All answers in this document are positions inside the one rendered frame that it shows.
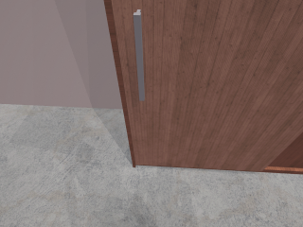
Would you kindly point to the handle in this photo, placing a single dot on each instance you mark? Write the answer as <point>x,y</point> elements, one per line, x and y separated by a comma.
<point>139,53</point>

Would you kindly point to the wardrobe door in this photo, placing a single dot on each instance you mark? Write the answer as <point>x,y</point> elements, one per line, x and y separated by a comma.
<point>291,156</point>
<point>223,80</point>

